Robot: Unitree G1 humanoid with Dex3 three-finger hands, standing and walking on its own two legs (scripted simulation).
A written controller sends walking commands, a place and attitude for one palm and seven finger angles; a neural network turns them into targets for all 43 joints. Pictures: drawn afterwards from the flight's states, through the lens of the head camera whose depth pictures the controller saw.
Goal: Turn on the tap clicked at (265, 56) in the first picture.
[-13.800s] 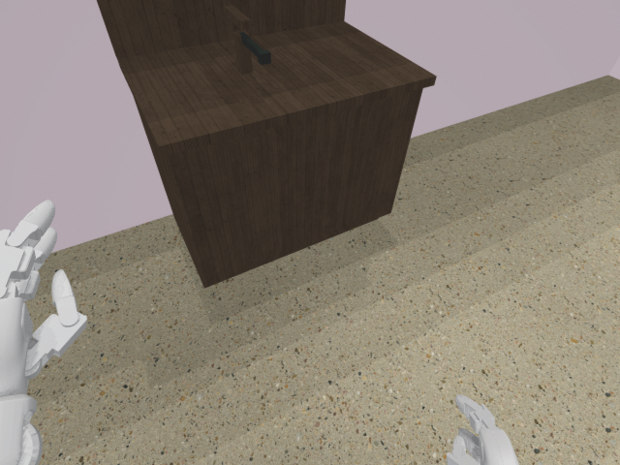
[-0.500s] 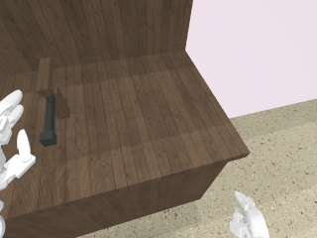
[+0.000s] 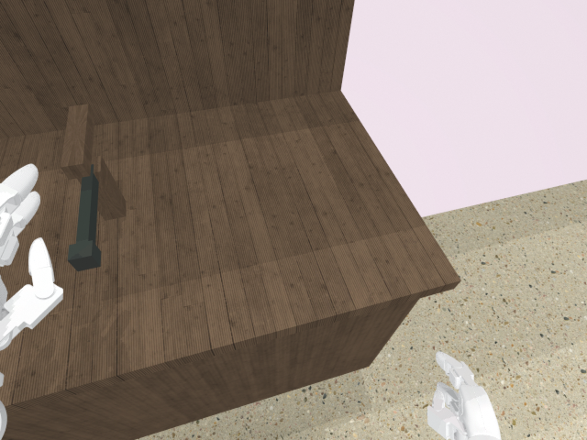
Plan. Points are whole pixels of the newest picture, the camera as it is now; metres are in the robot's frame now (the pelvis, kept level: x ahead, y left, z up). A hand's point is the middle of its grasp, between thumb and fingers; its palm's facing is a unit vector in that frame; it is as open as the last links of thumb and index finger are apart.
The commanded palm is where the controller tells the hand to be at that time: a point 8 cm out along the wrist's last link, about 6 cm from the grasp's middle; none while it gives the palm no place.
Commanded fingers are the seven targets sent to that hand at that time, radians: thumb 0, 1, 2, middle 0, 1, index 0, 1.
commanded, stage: shuffle to correct the standing spot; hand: left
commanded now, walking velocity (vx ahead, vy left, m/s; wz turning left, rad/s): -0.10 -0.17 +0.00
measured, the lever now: (85, 255) +0.32 +0.30 +0.06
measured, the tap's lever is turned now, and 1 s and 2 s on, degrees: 0 0 0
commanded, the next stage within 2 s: none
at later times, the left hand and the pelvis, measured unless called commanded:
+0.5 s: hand (43, 294) +0.22 +0.25 +0.17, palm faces +0.31 -0.85 -0.43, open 7.4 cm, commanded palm +0.15 +0.29 +0.18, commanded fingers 0.00 0.90 0.90 -0.20 -0.30 -0.20 -0.30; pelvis +0.00 +0.01 +0.00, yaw +0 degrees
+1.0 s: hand (29, 329) +0.19 +0.24 +0.17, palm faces +0.33 -0.83 -0.45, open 7.4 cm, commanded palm +0.13 +0.28 +0.18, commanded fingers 0.00 0.90 0.90 -0.20 -0.30 -0.20 -0.30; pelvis -0.03 +0.00 +0.00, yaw +0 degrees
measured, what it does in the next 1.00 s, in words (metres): stands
